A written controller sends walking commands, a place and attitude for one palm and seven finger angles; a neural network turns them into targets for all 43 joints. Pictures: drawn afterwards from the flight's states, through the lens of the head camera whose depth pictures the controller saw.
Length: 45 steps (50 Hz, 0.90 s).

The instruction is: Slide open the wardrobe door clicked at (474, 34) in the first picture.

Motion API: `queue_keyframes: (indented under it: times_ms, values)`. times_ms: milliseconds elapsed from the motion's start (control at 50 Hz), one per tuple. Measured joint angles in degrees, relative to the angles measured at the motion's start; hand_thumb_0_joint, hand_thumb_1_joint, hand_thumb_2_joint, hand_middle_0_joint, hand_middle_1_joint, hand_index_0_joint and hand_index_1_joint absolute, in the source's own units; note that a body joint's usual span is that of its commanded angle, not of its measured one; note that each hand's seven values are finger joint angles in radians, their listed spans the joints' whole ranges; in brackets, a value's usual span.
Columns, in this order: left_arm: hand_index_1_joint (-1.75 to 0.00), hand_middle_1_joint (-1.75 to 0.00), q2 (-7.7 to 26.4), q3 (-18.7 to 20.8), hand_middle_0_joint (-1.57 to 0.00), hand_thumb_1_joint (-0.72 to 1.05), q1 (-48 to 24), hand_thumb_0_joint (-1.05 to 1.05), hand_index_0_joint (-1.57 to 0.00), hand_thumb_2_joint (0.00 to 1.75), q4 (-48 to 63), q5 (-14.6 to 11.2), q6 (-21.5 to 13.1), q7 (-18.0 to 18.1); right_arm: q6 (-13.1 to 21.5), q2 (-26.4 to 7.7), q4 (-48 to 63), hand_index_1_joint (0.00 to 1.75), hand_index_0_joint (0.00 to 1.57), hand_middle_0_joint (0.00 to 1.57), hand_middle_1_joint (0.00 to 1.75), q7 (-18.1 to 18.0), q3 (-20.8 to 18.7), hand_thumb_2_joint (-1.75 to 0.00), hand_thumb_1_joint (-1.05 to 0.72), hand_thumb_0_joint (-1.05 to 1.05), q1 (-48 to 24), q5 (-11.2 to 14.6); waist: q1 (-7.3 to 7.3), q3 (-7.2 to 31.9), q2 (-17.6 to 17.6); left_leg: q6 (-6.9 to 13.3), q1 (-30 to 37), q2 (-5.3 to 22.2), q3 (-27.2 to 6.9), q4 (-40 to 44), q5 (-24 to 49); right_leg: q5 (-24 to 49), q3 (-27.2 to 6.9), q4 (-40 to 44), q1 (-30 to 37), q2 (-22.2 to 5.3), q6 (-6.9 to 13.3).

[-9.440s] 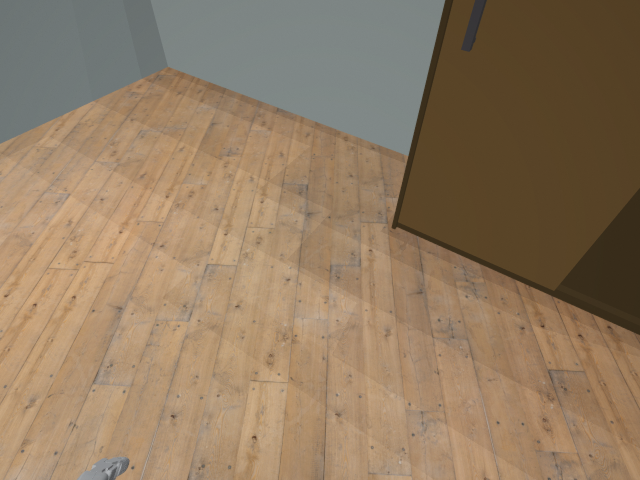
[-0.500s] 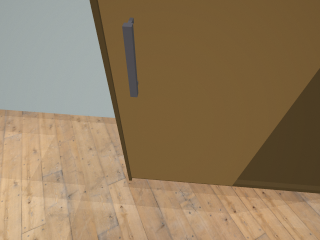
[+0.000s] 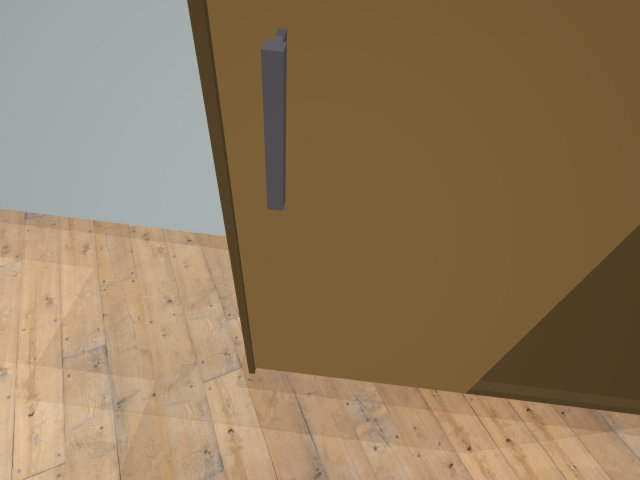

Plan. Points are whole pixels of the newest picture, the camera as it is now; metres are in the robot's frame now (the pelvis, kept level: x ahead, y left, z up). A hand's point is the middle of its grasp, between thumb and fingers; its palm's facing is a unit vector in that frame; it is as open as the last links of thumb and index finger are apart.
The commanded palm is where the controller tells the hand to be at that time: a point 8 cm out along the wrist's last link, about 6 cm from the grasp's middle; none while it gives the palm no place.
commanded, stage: come to a stop and stand still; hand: left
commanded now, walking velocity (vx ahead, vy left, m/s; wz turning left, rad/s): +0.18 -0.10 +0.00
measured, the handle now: (278, 129) +0.50 +0.10 +0.18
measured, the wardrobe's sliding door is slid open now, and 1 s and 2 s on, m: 0.00 0.00 0.00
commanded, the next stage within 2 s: look again from close up in 1.60 s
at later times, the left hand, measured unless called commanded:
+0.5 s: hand (214, 452) +0.19 +0.16 -0.16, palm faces +0.03 -0.98 -0.20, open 7.3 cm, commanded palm none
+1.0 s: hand out of the picture +0.02 +0.22 -0.16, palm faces +0.03 -0.97 -0.23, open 7.4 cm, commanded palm none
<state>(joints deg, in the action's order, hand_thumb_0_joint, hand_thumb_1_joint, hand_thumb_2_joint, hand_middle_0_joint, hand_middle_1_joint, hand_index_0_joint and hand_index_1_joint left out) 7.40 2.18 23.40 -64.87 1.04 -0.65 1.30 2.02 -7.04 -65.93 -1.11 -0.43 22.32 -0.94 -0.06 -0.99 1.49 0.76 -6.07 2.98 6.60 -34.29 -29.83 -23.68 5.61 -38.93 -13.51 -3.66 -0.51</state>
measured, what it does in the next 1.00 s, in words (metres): steps on the spot: right foot, then left foot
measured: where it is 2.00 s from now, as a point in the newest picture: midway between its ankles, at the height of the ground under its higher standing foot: outside the picture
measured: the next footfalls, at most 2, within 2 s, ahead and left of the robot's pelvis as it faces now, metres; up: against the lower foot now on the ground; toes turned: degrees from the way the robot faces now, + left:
right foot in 0.28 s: +0.22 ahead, -0.11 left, +0.00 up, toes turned -7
left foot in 0.64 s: +0.10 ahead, +0.12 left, +0.00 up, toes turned +5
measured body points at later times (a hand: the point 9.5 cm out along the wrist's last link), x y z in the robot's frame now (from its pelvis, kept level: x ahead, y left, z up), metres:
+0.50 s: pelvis +0.08 -0.02 +0.01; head +0.13 -0.01 +0.45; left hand +0.19 +0.21 -0.15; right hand +0.07 -0.25 -0.15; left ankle +0.04 +0.10 -0.67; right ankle +0.18 -0.10 -0.72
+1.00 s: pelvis +0.05 +0.03 +0.02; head +0.07 +0.03 +0.47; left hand +0.02 +0.27 -0.14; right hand +0.09 -0.20 -0.14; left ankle +0.06 +0.11 -0.72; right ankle +0.00 -0.10 -0.72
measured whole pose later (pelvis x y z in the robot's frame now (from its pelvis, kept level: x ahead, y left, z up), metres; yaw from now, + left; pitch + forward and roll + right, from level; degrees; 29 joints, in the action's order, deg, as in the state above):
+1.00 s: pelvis +0.05 +0.03 +0.02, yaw -1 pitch +0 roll +0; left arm 9.8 1.4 18.9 -62.6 0.9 1.4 2.6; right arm 0.1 -9.2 -59.8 -1.8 -2.1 12.1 -0.2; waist 0.4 -2.4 0.1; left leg 2.9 -14.2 -0.4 7.3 -27.0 -13.3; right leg -17.6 1.4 -26.0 -8.8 -1.9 -1.0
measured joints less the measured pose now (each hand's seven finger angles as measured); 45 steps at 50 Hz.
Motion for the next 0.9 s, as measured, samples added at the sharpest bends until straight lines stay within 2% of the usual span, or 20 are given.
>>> queue_keyframes:
  times_ms: [60, 120, 160, 220, 260, 280, 340, 380, 420, 480, 540, 600, 640, 660, 700, 740, 800, 840, 900]
  values:
    - [-0.30, -0.30, 0.2, 0.1, -0.20, 0.91, -0.2, 0.00, -0.20, 0.90, -1.2, 0.2, 1.6, 0.1, 1.7, 1.0, 0.2, 0.30, 0.20, 0.20, 0.30, -1.2, 0.3, -0.90, -0.91, 0.01, 1.4, -0.6, -1.09, -0.2, 0.8, 0.2, 3.2, -0.4, 1.4, 2.9, 1.5, -4.3, -1.8, -17.5, -6.8, 1.4, 1.6]
    - [-0.30, -0.30, 0.8, 0.5, -0.20, 0.91, -2.7, 0.00, -0.20, 0.90, -0.3, 0.3, 1.9, -0.5, 2.1, 2.3, -0.1, 0.30, 0.20, 0.20, 0.30, -1.7, 0.9, -0.90, -0.91, 0.00, 4.0, -1.0, -2.42, -0.9, 0.5, -0.2, 6.3, -0.4, 1.2, 7.0, 2.3, -2.1, 0.2, -24.6, -13.1, 1.9, 2.4]
    - [-0.30, -0.30, 1.2, 0.6, -0.20, 0.91, -5.5, 0.01, -0.20, 0.90, 1.4, 0.1, 2.0, -0.9, 1.9, 3.1, -0.7, 0.30, 0.20, 0.20, 0.30, -1.9, 1.2, -0.90, -0.91, 0.00, 5.7, -1.1, -2.76, -2.0, 0.3, -0.4, 8.3, -0.5, 1.0, 9.9, 3.1, 1.2, 1.5, -22.1, -16.0, 1.7, 2.3]
    - [-0.30, -0.30, 3.2, 0.9, -0.20, 0.95, -9.8, 0.02, -0.20, 0.90, 3.9, 0.1, 2.0, -0.5, 1.0, 4.3, -2.0, 0.30, 0.20, 0.20, 0.30, -2.3, 1.6, -0.90, -0.91, 0.00, 7.3, -0.8, -2.91, -4.5, -0.2, -1.1, 10.4, -0.2, 0.4, 11.0, 3.2, 7.1, 3.4, -9.0, -16.2, 2.1, 2.7]
    - [-0.30, -0.30, 4.3, 1.1, -0.20, 0.95, -11.3, 0.02, -0.20, 0.90, 5.9, -0.1, 0.7, -0.6, 0.0, 4.5, -2.8, 0.30, 0.20, 0.20, 0.30, -2.1, 1.3, -0.90, -0.91, 0.01, 8.3, -0.1, -2.48, -5.7, -0.3, -1.4, 10.1, 0.1, 0.0, 6.2, 2.0, 15.3, 3.7, 1.1, -13.0, 2.6, 3.5]
    - [-0.30, -0.30, 4.9, 1.1, -0.20, 0.95, -11.6, 0.02, -0.20, 0.90, 6.8, 0.0, -0.1, -0.5, -0.6, 4.6, -3.1, 0.30, 0.20, 0.20, 0.30, -1.9, 1.0, -0.90, -0.91, 0.01, 8.9, 0.4, -2.34, -5.6, 0.3, -1.5, 7.9, -0.2, -0.2, 0.1, 1.4, 19.2, 3.4, 3.4, -11.5, 2.0, 4.5]
    - [-0.30, -0.30, 4.7, 1.1, -0.20, 0.94, -13.8, 0.01, -0.20, 0.90, 7.3, -0.3, -1.2, 0.5, -2.6, 2.5, -2.8, 0.30, 0.21, 0.20, 0.30, -1.6, -0.7, -0.90, -0.91, 0.01, 5.9, 1.4, -2.86, -6.3, -1.4, -0.4, -2.0, -0.7, -5.0, -21.1, -2.2, 12.2, 4.5, 2.1, -9.7, 2.4, 5.5]
    - [-0.30, -0.30, 4.2, 0.8, -0.20, 0.93, -15.3, 0.01, -0.20, 0.90, 7.6, -0.2, -0.6, 1.1, -3.5, 1.0, -1.4, 0.30, 0.20, 0.20, 0.30, -1.7, -1.6, -0.90, -0.91, 0.01, 2.5, 1.3, -3.19, -6.5, -1.9, -0.2, -7.7, -1.0, -5.7, -27.6, -2.4, 12.0, 4.9, 3.8, -8.8, 2.6, 5.2]
    - [-0.30, -0.30, 3.6, 0.7, -0.20, 0.93, -16.7, 0.01, -0.19, 0.90, 7.9, -0.1, 0.2, 1.5, -3.8, 0.0, 0.4, 0.30, 0.20, 0.20, 0.30, -1.5, -2.1, -0.90, -0.91, 0.01, -1.1, 0.8, -3.18, -6.4, -1.5, -0.4, -12.3, -0.8, -5.2, -29.3, -1.5, 13.4, 4.8, 5.7, -8.5, 2.5, 4.9]
    - [-0.30, -0.30, 2.5, 0.5, -0.20, 0.92, -18.2, 0.00, -0.20, 0.90, 8.5, 0.2, 0.9, 1.4, -3.8, -1.1, 3.3, 0.29, 0.20, 0.20, 0.30, -0.9, -2.6, -0.90, -0.91, 0.01, -5.9, 0.4, -2.53, -6.0, -0.6, -1.2, -16.3, -0.6, -4.3, -26.3, 0.1, 15.0, 4.3, 7.6, -8.7, 2.1, 4.8]
    - [-0.30, -0.30, 1.3, 0.3, -0.20, 0.91, -18.5, 0.00, -0.20, 0.90, 9.2, 0.5, 1.3, 1.2, -3.6, -1.7, 5.7, 0.29, 0.20, 0.20, 0.30, -0.6, -2.8, -0.90, -0.91, 0.01, -9.5, 0.1, -1.40, -5.2, 0.1, -1.9, -17.2, -0.5, -3.9, -21.4, 1.4, 16.1, 3.6, 8.1, -9.4, 1.7, 4.3]
    - [-0.30, -0.30, 1.2, 0.3, -0.20, 0.92, -17.9, -0.01, -0.20, 0.90, 9.8, 0.7, 1.6, 1.1, -3.2, -1.8, 7.6, 0.29, 0.20, 0.19, 0.30, -0.4, -2.8, -0.90, -0.91, 0.00, -11.9, 0.1, -0.36, -4.3, 0.6, -2.1, -15.3, -0.5, -3.8, -14.5, 3.3, 16.7, 3.0, 7.9, -10.1, 1.4, 3.6]
    - [-0.30, -0.30, 1.5, 0.4, -0.20, 0.92, -16.8, -0.01, -0.20, 0.90, 9.8, 0.6, 2.0, 0.8, -2.6, -1.5, 8.7, 0.29, 0.20, 0.19, 0.30, -0.2, -2.6, -0.90, -0.91, 0.00, -12.4, 0.1, -0.17, -3.3, 0.9, -2.1, -11.8, -0.6, -3.5, -6.5, 7.1, 16.7, 2.7, 6.7, -10.9, 1.2, 2.8]
    - [-0.30, -0.30, 1.9, 0.5, -0.20, 0.92, -16.4, -0.01, -0.20, 0.90, 9.7, 0.5, 2.4, 0.7, -2.3, -1.0, 8.9, 0.29, 0.20, 0.19, 0.30, -0.2, -2.6, -0.90, -0.91, 0.00, -12.4, 0.1, -0.18, -3.2, 1.6, -0.8, -10.9, -1.1, -3.0, -4.3, 9.8, 16.4, 2.3, 5.8, -11.2, 0.6, 2.3]
    - [-0.30, -0.30, 2.6, 1.2, -0.20, 0.92, -15.0, -0.01, -0.20, 0.90, 9.2, -0.1, 3.3, 0.8, -2.3, -0.1, 9.4, 0.29, 0.20, 0.19, 0.30, -0.3, -2.5, -0.90, -0.92, 0.00, -11.7, -0.3, 0.19, -2.5, 2.6, 0.7, -10.0, -1.8, -2.1, -3.3, 10.3, 9.1, 0.0, 2.5, -11.8, 0.8, 1.3]
    - [-0.30, -0.30, 3.2, 1.6, -0.20, 0.92, -13.2, -0.01, -0.20, 0.90, 8.7, 0.3, 4.3, 0.6, -2.7, -0.2, 9.4, 0.29, 0.20, 0.20, 0.30, -0.5, -2.3, -0.90, -0.94, 0.00, -10.7, -0.6, 0.27, -1.1, 2.3, 1.5, -9.1, -2.1, -2.0, -0.4, 11.2, 4.3, -2.9, -4.7, -12.9, 2.0, 0.7]
    - [-0.30, -0.30, 3.9, 2.0, -0.20, 0.92, -10.3, -0.01, -0.20, 0.90, 8.3, 0.6, 4.2, 0.5, -3.1, -0.6, 8.7, 0.30, 0.20, 0.20, 0.30, -0.7, -1.8, -0.90, -0.94, 0.00, -9.7, -0.7, 0.98, 0.3, 1.7, 1.9, -8.3, -2.7, -1.9, 4.4, 14.0, 3.5, -5.4, -13.4, -12.4, 2.8, 0.0]
    - [-0.30, -0.30, 4.2, 1.8, -0.20, 0.92, -8.3, -0.01, -0.20, 0.90, 7.7, 0.5, 3.7, 0.6, -2.9, -0.8, 8.2, 0.30, 0.20, 0.20, 0.30, -0.8, -1.5, -0.90, -0.94, 0.00, -9.6, -0.6, 1.44, 0.4, 1.6, 2.3, -8.0, -3.2, -1.4, 6.8, 15.5, 2.6, -5.6, -12.6, -9.7, 2.5, -0.5]
    - [-0.30, -0.30, 4.1, 1.0, -0.20, 0.92, -5.9, 0.00, -0.20, 0.90, 5.9, 0.2, 3.4, 0.8, -2.4, -1.1, 7.8, 0.30, 0.20, 0.20, 0.30, -0.8, -1.4, -0.90, -0.94, 0.01, -9.9, -0.4, 1.30, -0.2, 1.0, 2.6, -7.7, -3.7, -0.5, 8.6, 16.7, 0.7, -4.7, -2.9, -3.3, 1.5, -1.2]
